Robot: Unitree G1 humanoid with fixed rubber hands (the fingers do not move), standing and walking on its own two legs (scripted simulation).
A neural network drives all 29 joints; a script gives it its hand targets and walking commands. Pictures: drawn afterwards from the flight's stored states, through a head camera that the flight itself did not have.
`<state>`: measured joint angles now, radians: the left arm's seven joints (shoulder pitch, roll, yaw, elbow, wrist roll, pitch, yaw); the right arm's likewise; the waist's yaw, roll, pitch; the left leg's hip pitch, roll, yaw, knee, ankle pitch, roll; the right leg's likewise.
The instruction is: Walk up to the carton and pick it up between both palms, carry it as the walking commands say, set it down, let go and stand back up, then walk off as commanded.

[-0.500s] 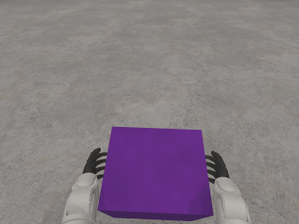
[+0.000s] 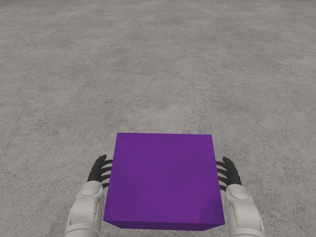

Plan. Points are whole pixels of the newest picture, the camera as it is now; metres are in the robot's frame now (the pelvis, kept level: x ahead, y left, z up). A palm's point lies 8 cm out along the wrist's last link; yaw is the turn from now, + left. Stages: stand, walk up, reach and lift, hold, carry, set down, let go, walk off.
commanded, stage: carry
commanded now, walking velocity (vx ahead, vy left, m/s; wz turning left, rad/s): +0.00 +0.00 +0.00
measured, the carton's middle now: (163, 185) +0.33 +0.01 -0.07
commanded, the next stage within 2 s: hold in 0.18 s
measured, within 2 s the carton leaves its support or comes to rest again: neither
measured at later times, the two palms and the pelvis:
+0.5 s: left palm (99, 165) +0.30 +0.17 +0.05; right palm (233, 160) +0.33 -0.18 +0.06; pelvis +0.03 -0.02 +0.02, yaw +6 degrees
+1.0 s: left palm (97, 176) +0.32 +0.20 -0.02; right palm (219, 177) +0.33 -0.16 -0.02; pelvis +0.01 -0.01 +0.00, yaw +7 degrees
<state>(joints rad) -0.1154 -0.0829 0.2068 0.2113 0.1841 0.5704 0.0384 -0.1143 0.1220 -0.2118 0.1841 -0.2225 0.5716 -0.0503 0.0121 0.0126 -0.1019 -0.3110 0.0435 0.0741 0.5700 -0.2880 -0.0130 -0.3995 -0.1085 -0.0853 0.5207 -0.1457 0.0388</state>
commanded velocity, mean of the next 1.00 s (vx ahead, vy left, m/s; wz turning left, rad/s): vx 0.00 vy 0.00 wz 0.00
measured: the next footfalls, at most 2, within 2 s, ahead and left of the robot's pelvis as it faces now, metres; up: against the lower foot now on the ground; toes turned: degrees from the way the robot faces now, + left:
none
